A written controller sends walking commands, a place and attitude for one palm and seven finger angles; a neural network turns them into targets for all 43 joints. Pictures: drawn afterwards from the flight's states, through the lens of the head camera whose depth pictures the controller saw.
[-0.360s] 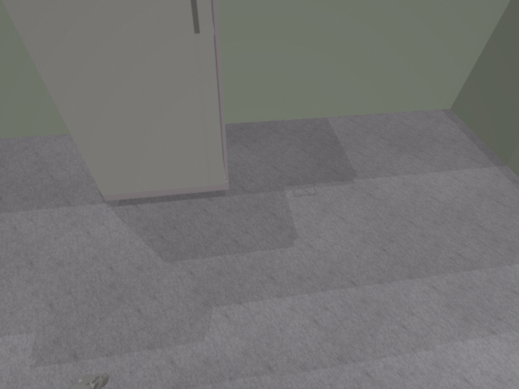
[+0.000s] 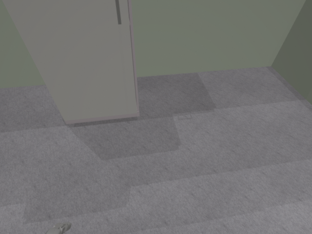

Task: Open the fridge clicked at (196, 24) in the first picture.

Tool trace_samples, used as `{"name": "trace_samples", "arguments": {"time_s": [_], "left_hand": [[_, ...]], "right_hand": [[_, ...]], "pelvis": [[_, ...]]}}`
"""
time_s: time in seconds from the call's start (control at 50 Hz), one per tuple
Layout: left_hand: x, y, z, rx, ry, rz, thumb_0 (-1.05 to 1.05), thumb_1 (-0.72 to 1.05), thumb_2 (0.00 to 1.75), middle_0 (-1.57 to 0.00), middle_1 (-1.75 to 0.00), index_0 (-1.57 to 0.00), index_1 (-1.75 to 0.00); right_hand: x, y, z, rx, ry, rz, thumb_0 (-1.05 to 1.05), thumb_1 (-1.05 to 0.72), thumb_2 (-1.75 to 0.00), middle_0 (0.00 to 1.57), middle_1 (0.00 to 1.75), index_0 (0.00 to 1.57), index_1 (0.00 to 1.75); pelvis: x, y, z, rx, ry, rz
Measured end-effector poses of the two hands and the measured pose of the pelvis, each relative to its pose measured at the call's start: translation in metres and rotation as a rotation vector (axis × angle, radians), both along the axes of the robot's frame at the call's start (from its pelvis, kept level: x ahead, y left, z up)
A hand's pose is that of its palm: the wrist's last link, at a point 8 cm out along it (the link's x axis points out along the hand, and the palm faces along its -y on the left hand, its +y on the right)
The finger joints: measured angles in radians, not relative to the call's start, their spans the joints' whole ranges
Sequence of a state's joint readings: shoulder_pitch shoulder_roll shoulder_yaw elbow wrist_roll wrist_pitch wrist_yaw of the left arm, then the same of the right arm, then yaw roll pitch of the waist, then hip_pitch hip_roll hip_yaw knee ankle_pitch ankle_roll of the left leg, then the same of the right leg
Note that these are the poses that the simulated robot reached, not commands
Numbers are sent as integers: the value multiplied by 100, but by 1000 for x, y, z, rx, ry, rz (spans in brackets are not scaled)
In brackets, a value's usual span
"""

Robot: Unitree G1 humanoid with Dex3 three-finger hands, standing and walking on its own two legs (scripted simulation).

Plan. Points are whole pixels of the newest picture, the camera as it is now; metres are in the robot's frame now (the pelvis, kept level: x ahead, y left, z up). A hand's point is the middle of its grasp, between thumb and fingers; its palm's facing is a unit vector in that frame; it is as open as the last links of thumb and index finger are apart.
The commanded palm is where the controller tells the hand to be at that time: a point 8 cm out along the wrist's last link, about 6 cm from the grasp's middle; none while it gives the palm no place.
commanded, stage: stand and wait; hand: right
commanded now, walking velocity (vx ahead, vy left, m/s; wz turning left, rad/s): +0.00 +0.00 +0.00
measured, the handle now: out of the picture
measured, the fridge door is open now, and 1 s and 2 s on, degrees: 0 0 0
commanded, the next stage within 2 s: look at it before walking up in 0.46 s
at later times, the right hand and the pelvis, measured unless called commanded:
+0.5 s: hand out of the picture +0.07 -0.24 -0.15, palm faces -0.02 +0.94 -0.34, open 7.4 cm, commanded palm none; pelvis -0.01 +0.01 +0.00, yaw +0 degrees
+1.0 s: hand out of the picture +0.06 -0.23 -0.15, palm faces -0.03 +0.94 -0.33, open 7.4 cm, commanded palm none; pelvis -0.01 +0.01 +0.00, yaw +0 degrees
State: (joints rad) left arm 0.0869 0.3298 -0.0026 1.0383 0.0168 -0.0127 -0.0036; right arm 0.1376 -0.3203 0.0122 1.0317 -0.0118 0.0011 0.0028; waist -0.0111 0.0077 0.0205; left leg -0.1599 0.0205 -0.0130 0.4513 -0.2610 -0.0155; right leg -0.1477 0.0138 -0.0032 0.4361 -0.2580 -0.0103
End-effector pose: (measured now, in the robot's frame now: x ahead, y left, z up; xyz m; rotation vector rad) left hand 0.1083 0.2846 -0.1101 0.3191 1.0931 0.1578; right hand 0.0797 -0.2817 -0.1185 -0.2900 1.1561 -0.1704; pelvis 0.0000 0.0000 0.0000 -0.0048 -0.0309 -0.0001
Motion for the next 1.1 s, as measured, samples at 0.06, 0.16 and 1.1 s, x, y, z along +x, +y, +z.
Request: {"name": "trace_samples", "arguments": {"time_s": [0.06, 0.16, 1.1], "left_hand": [[-10, 4, -1, 6, 27, 10, 1, 90, 90, -20, -30, -20, -30], [-28, 11, -4, 13, 70, 28, 1, 90, 90, -20, -30, -20, -30], [-40, 18, -6, 4, 110, 41, 1, 90, 90, -20, -30, -20, -30]], "right_hand": [[-8, -1, -1, -4, 22, -6, 1, -91, -90, 20, 30, 21, 30], [-18, -4, 0, -15, 52, -14, 1, -91, -90, 20, 30, 21, 30], [-21, 1, 3, -22, 66, -9, 1, -91, -90, 20, 30, 21, 30]], "pelvis": [[-2, 1, 1, 0, -1, 1], [-4, 3, 2, 0, -3, 2], [-6, 10, 5, 1, 3, 6]]}}
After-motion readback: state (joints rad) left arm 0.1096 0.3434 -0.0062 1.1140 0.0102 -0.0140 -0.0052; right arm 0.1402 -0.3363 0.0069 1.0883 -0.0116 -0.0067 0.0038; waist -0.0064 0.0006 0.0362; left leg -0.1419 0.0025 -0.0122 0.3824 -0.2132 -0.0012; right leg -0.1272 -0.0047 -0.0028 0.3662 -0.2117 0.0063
